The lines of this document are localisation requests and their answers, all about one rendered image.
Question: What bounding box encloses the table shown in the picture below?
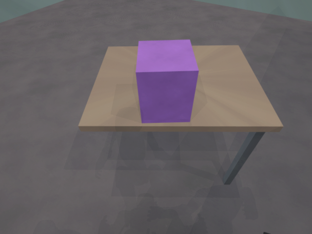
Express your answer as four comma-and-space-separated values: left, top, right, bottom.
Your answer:
78, 45, 283, 185

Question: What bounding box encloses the carton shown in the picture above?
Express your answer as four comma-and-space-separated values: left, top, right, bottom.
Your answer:
136, 39, 199, 123

